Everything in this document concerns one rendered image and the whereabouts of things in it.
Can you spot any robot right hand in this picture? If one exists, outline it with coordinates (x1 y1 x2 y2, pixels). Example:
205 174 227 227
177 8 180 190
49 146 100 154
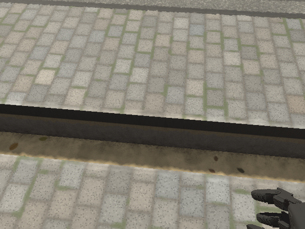
246 187 305 229

